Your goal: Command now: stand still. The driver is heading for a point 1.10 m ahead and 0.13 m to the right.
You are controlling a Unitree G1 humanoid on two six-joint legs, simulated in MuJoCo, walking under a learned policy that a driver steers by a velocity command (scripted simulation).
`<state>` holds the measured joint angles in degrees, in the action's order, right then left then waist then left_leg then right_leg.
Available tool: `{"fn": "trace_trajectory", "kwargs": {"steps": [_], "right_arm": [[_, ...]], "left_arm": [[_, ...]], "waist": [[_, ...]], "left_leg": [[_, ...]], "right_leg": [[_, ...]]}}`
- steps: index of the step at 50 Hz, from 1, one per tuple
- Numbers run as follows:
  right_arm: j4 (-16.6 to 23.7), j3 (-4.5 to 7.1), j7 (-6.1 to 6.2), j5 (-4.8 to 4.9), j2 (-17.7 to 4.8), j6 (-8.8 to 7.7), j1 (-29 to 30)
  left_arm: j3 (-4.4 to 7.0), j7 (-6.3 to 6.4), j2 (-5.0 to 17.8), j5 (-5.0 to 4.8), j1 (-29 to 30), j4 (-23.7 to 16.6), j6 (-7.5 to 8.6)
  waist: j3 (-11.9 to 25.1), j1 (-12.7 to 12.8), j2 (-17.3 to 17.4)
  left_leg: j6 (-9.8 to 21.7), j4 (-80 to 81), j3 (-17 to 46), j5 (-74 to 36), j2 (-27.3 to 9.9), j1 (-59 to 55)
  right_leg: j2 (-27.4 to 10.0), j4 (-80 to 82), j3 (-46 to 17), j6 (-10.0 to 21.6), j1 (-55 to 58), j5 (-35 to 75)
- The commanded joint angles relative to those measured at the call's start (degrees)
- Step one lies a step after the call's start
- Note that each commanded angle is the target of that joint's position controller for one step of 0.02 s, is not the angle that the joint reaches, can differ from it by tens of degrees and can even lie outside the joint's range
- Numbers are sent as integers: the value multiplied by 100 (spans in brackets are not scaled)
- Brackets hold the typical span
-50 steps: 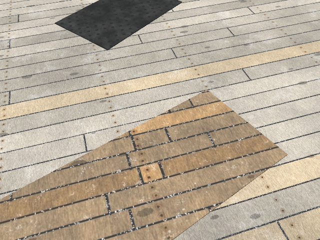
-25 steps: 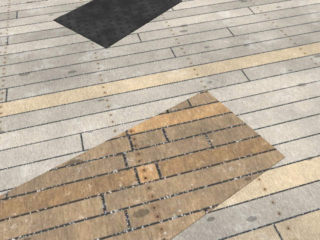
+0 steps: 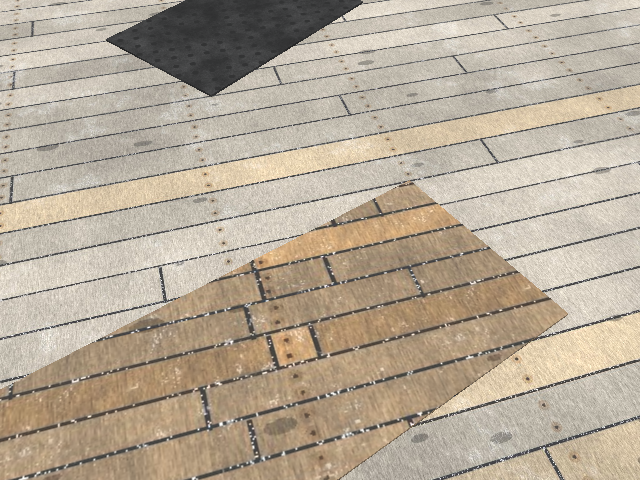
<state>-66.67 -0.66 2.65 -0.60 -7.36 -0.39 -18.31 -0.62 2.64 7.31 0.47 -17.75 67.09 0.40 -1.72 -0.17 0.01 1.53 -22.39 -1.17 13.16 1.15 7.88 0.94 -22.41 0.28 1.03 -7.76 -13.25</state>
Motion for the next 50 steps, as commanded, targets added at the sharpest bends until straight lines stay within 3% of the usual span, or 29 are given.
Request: {"fn": "trace_trajectory", "kwargs": {"steps": [1, 4, 7, 9, 11, 13, 14, 16, 18, 19, 20, 21, 22, 23, 24, 26, 29, 33, 35, 37, 39, 40, 41, 42, 43, 44, 45, 47, 50], "right_arm": [[15, 52, 11, 0, -387, -19, -465], [12, 52, 10, 1, -372, -22, -491], [34, 125, -4, -12, -511, 18, -562], [126, 191, -42, -33, -593, 65, -615], [138, 230, -58, -24, -603, 43, -899], [45, 355, -60, -49, -865, 1, -1291], [61, 398, -72, -58, -919, -19, -1284], [179, 436, -104, -61, -953, -78, -982], [370, 445, -124, 22, -895, -113, -367], [511, 427, -137, 26, -778, -163, -64], [738, 324, -179, 42, -417, -247, 253], [971, 307, -228, -67, -371, -306, 342], [963, 384, -278, -228, -708, -322, 446], [940, 367, -332, -203, -564, -357, 392], [898, 350, -377, -144, -467, -393, 322], [900, 389, -446, -149, -517, -364, 349], [1064, 398, -455, -137, -478, -270, 684], [1563, 282, -461, -68, -330, -236, 1862], [1676, 268, -443, -38, -403, -223, 2036], [1636, 342, -372, -29, -627, -235, 1682], [1227, 492, -291, -18, -895, -310, 375], [962, 582, -244, -73, -1053, -348, -431], [841, 716, -211, -218, -1553, -369, -1204], [905, 762, -281, -188, -1736, -309, -1063], [1004, 730, -330, -14, -1581, -292, -321], [1097, 608, -343, 22, -1150, -332, 174], [1055, 522, -350, -14, -843, -398, 331], [897, 401, -284, -43, -558, -512, 219], [736, 385, -243, -25, -714, -620, -234]], "left_arm": [[49, 11, 388, 0, -457, -18, 17], [47, 11, 374, 0, -484, -17, 19], [105, -3, 469, 22, -562, -45, -13], [149, -48, 494, 64, -515, -182, -47], [127, -97, 330, 94, -330, -374, 6], [98, -167, 150, 166, -55, -602, 130], [125, -200, 264, 185, 117, -720, 197], [169, -272, 321, 133, 38, -817, 307], [177, -290, 157, 48, -781, -589, 386], [233, -253, 248, 35, -1398, -363, 409], [364, -179, 717, 85, -2126, -234, 449], [519, -185, 1244, 54, -2709, -65, 399], [459, -167, 958, 93, -2270, -170, 359], [413, -185, 828, 95, -1787, -352, 380], [388, -192, 772, 93, -1437, -481, 420], [308, -175, 609, 61, -1264, -524, 510], [238, -160, 539, 42, -1624, -360, 575], [175, -142, 586, 57, -1619, -361, 600], [189, -123, 724, 57, -1632, -337, 626], [217, -114, 877, 50, -1505, -336, 665], [266, -98, 1032, 46, -1324, -361, 642], [276, -115, 1054, 21, -1244, -388, 620], [214, -155, 753, 20, -1388, -526, 599], [217, -227, 344, -158, -1954, -566, 566], [302, -225, 748, -26, -1435, -704, 528], [335, -253, 809, 35, -816, -886, 538], [337, -267, 702, 49, -615, -930, 548], [335, -318, 485, 177, -717, -904, 413], [355, -377, 435, 184, -488, -1026, 266]], "waist": [[-352, 2, 3], [-357, 3, 3], [-343, -2, 62], [-764, -38, 132], [-1040, -184, 341], [-883, -326, 880], [-892, -344, 829], [-835, -130, 663], [-874, 382, 581], [-826, 638, 251], [-608, 945, -881], [-575, 998, -1744], [-864, 688, -800], [-928, 437, -378], [-877, 257, -234], [-734, 97, -253], [-560, 71, -432], [-774, 201, -582], [-747, 189, -715], [-468, -61, -727], [251, -640, -659], [636, -985, -559], [1247, -1104, 117], [1739, -624, 1253], [1075, -429, 505], [342, -334, 180], [-121, -150, -141], [-175, 176, -43], [-250, 270, 141]], "left_leg": [[123, 412, 568, -621, -599, 208], [125, 411, 569, -616, -599, 215], [255, 365, 543, 1191, -388, 350], [478, 362, 785, 2713, -419, 751], [733, 584, 1410, 3219, -766, 608], [1141, 1231, 2477, 3411, -1522, 35], [1281, 1429, 2735, 3271, -1767, 129], [1250, 1422, 2528, 2905, -1731, 485], [955, 928, 1719, 2506, -1230, 1545], [758, 300, 1221, 2118, -853, 2252], [457, -1338, 308, 1640, -163, 3080], [363, -2805, -324, 1750, 162, 3830], [424, -3655, -4, 1546, -186, 3944], [436, -3897, 121, 1089, -342, 3878], [396, -3930, 158, 663, -456, 3711], [275, -3787, 27, 170, -513, 3529], [179, -3611, -294, -126, -365, 3574], [175, -2091, -652, -620, -156, 3007], [314, -1483, -803, -721, -14, 2390], [548, -1267, -833, -673, 188, 1656], [772, -940, -732, -652, 386, 368], [876, -635, -511, -681, 161, -718], [1111, -488, 1072, 450, -1232, -1833], [1938, 607, 4225, 967, -2548, -2584], [1854, 995, 3995, 1645, -2315, -1861], [1693, 1113, 3144, 1536, -2145, -1053], [1503, 1289, 2519, 762, -1891, -327], [1215, 1389, 1633, -206, -1456, 334], [1168, 1484, 1041, -1095, -1268, 385]], "right_leg": [[-568, 385, -524, 157, -236, 666], [-567, 381, -523, 156, -247, 658], [-291, 221, -396, 270, -411, -1049], [-185, -24, -438, 432, -1002, -2396], [-107, -498, -400, 459, -1637, -2376], [69, -1448, 193, 356, -2057, -1305], [-59, -1700, 249, 344, -2056, -1085], [-149, -1596, 216, 382, -1633, -1209], [46, -489, 382, 470, -34, -855], [22, -67, 152, 491, 1001, -711], [-1097, 913, -1596, 706, 1797, -1778], [-2185, 1540, -3389, 1182, 2003, -2315], [-2221, 1437, -3309, 1275, 1533, -2167], [-2029, 1457, -2844, 1205, 1200, -1754], [-1804, 1545, -2378, 1099, 1051, -1219], [-1457, 1609, -1587, 943, 1027, 15], [-1219, 1327, -816, 878, 1180, 2258], [-1004, 1369, -336, 848, 665, 3082], [-1082, 1327, -253, 837, 607, 3657], [-1199, 775, -137, 771, 820, 5098], [-1176, -763, -13, 658, 996, 5805], [-1009, -1904, 87, 602, 465, 4972], [-635, -3718, 298, 570, -551, 2538], [459, -5848, 90, 411, -2222, -1508], [18, -6022, -395, 523, -2737, -1020], [-230, -5762, -345, 547, -2873, -543], [-425, -5371, -322, 548, -2660, -300], [-617, -4800, -331, 449, -2074, -215], [-667, -4284, -126, 302, -2223, -56]]}}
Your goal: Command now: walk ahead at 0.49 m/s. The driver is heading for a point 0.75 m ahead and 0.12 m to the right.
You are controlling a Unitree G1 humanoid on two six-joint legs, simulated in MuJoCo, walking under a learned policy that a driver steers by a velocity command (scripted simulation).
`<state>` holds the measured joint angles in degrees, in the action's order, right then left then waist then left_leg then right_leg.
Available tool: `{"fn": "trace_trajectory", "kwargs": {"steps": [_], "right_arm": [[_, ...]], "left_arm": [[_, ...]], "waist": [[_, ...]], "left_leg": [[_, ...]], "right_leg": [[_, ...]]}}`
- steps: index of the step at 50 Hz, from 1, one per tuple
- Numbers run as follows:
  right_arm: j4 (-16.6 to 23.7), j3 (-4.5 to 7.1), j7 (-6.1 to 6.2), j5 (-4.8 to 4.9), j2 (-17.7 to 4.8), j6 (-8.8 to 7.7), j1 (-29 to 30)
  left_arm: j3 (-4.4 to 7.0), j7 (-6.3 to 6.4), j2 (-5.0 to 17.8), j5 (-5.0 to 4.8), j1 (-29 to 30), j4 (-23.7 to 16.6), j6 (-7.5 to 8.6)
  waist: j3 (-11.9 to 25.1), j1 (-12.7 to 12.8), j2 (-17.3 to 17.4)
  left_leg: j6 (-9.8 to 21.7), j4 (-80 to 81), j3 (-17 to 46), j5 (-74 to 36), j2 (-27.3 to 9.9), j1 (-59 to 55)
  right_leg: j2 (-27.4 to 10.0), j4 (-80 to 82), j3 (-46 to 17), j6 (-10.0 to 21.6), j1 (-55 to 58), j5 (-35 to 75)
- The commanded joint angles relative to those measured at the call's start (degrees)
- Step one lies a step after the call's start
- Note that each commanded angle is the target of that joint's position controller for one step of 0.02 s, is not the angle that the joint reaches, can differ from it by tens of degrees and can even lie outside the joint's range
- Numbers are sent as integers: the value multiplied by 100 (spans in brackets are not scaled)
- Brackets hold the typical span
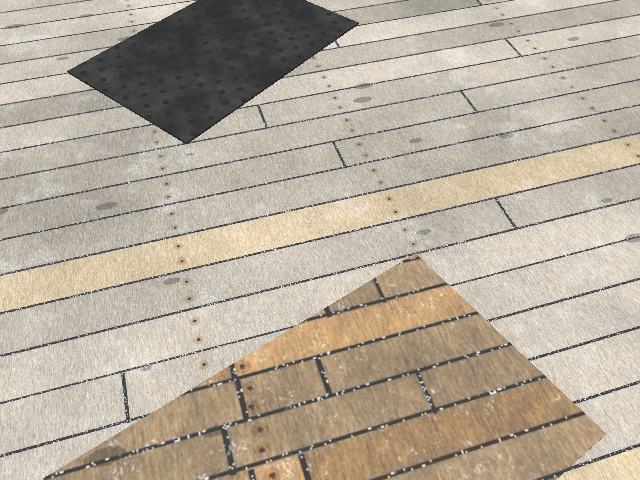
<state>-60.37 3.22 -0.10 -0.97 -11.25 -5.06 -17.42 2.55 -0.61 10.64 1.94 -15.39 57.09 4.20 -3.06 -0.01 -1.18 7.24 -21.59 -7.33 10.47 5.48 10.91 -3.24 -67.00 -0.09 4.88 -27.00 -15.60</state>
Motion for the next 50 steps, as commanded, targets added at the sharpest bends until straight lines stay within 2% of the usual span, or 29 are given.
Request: {"fn": "trace_trajectory", "kwargs": {"steps": [1, 4, 7, 12, 14, 15, 16, 17, 18, 19, 20, 21, 22, 23, 24, 25, 27, 30, 35, 40, 42, 43, 44, 45, 46, 47, 48, 49, 50], "right_arm": [[88, 2, 34, 17, -403, -158, -430], [57, -36, 26, 34, -418, -141, -783], [10, -78, 31, 40, -387, -141, -1111], [-136, -92, 100, -16, -456, -125, -1565], [-146, -75, 133, -51, -527, -115, -1475], [-134, -61, 149, -56, -585, -114, -1370], [-132, -39, 159, -65, -656, -105, -1295], [-119, -28, 152, -47, -700, -79, -1190], [-38, -51, 137, 9, -642, -80, -1102], [182, -160, 73, 208, -162, -83, -1386], [127, -55, 51, 216, -338, -66, -1655], [239, 11, 67, 91, -532, -30, -1126], [365, -5, 39, 37, -453, -59, -688], [378, -2, 22, 15, -333, -42, -549], [383, 4, -5, -80, -269, 29, -581], [334, -11, -46, -120, -141, 107, -708], [393, 3, -104, -137, -110, 201, -612], [676, 16, -142, -127, -207, 276, 152], [1098, -51, -164, -49, -172, 254, 1395], [1407, -62, -140, -21, -281, 178, 2093], [1472, -36, -126, -4, -382, 110, 2033], [1419, -7, -103, 6, -447, 67, 1751], [1266, 47, -61, 1, -545, 22, 1215], [983, 129, 0, -49, -702, -47, 283], [862, 257, 85, -214, -1164, -106, -681], [887, 380, 65, -309, -1724, -71, -837], [965, 313, 44, -122, -1303, 25, -449], [1040, 173, 39, -71, -848, 6, 119], [1025, 87, 23, -58, -560, -41, 343]], "left_arm": [[44, -69, 139, 39, -445, -132, -147], [46, -108, 228, 5, 473, -460, -176], [-7, -131, 148, -60, 1193, -702, -155], [-35, -122, 186, -88, 1913, -961, -103], [-6, -100, 260, -84, 1859, -1003, -57], [27, -72, 320, -77, 1624, -951, -32], [82, -30, 417, -71, 1142, -808, -3], [157, 17, 523, -55, 291, -523, 43], [264, 76, 776, 54, -668, -245, 94], [420, 121, 1372, 198, -1426, -172, 99], [444, 32, 1393, 37, -1213, -154, 5], [374, -4, 1116, -107, -549, -230, -20], [268, -31, 728, -135, -110, -300, 17], [195, -28, 489, -106, 88, -284, 60], [132, 7, 311, -114, 36, -186, 101], [97, 32, 238, -110, -70, -103, 138], [110, 53, 395, -121, -405, 32, 220], [121, 53, 568, -127, -705, 99, 238], [55, 59, 520, -136, -1261, 199, 224], [73, 131, 669, -81, -1628, 294, 173], [109, 163, 770, -47, -1497, 260, 152], [130, 168, 823, -38, -1345, 222, 146], [153, 158, 880, -46, -1219, 191, 142], [152, 131, 860, -87, -1089, 148, 136], [94, 104, 635, -166, -1033, -63, 149], [-14, 127, -33, -423, -1839, -138, 103], [134, 163, 579, -247, -1685, -29, 40], [165, 159, 554, -188, -1262, -95, 15], [149, 148, 400, -136, -1026, -132, 8]], "waist": [[-185, 229, 290], [-346, 29, 335], [-361, -168, 413], [-370, -378, 523], [-321, -246, 556], [-194, -99, 598], [60, 115, 646], [476, 477, 567], [993, 856, 452], [1819, 862, -539], [2130, 626, -840], [1213, 367, -258], [540, 274, -9], [193, 78, 98], [63, -78, -3], [70, -178, -66], [65, -244, -112], [-145, -161, -158], [-289, 167, -219], [-309, 345, -277], [-262, 222, -314], [-157, 57, -340], [105, -171, -343], [627, -575, -119], [1423, -879, 373], [2145, -502, 1650], [1902, -401, 873], [1046, -195, 463], [647, -100, 281]], "left_leg": [[578, 1484, 1530, -865, -1658, 33], [467, 1577, 1255, -1379, -1526, -276], [297, 1493, 985, -2096, -1403, -546], [321, 1182, 910, -2940, -1615, -1528], [333, 850, 856, -3718, -1740, -1824], [290, 515, 793, -4487, -1761, -1875], [235, -39, 750, -5166, -1754, -1901], [153, -976, 637, -5247, -1632, -1758], [69, -2211, 536, -4102, -1457, -826], [-166, -4360, 169, -1241, -766, 956], [-175, -5621, 712, 1868, -88, 2043], [-116, -5720, 1047, 1370, -538, 2464], [-127, -5413, 1026, 941, -735, 2480], [-139, -5026, 1005, 697, -920, 2271], [-196, -4721, 995, 597, -1029, 2012], [-253, -4555, 957, 535, -1062, 1796], [-344, -4350, 823, 398, -1070, 1862], [-487, -3782, 662, -174, -1198, 2461], [-605, -2236, 391, -981, -1095, 2601], [-540, -1395, 406, -841, -880, 2653], [-445, -1131, 449, -474, -788, 2347], [-381, -941, 437, -260, -680, 1854], [-304, -730, 368, -125, -504, 1091], [-177, -383, 380, -423, -517, -174], [71, -324, 1541, 66, -1685, -1693], [793, 122, 3953, -425, -3315, -3068], [854, 378, 4237, -796, -3121, -2487], [744, 341, 3184, -1626, -2897, -1639], [629, 397, 2394, -2691, -2619, -1008]], "right_leg": [[-292, 375, -16, -133, -529, 373], [-342, 1203, 188, -266, -1084, 1022], [-185, 2239, 410, -319, -988, 1521], [71, 3176, 588, -143, -969, 1501], [194, 3425, 608, 28, -709, 1111], [342, 3528, 662, 135, -313, 852], [519, 3629, 699, 246, 266, 639], [664, 3999, 748, 376, 1206, 802], [189, 4091, 270, 576, 2651, 874], [-1510, 4250, -2011, 1131, 4314, 323], [-2162, 5003, -3944, 1629, 4566, 414], [-1875, 5143, -3122, 1407, 3767, -32], [-1636, 5401, -2414, 1219, 2906, 147], [-1339, 5598, -1872, 972, 2315, 474], [-1115, 5701, -1467, 806, 1920, 853], [-968, 5769, -1172, 719, 1734, 1099], [-863, 5828, -877, 730, 1702, 1705], [-754, 6034, -598, 715, 1816, 1835], [-605, 6026, -333, 592, 2219, 2551], [-826, 5591, -649, 731, 3092, 3110], [-913, 5298, -760, 690, 3251, 3518], [-884, 5018, -739, 601, 3179, 3943], [-776, 4455, -694, 512, 3062, 4472], [-487, 3401, -489, 391, 2664, 4306], [-129, 1822, -281, 285, 1571, 2642], [834, -105, 210, 18, -305, -1332], [585, -640, -312, 60, -603, -1357], [380, -638, -364, 24, -635, -938], [234, -403, -353, -31, -495, -729]]}}
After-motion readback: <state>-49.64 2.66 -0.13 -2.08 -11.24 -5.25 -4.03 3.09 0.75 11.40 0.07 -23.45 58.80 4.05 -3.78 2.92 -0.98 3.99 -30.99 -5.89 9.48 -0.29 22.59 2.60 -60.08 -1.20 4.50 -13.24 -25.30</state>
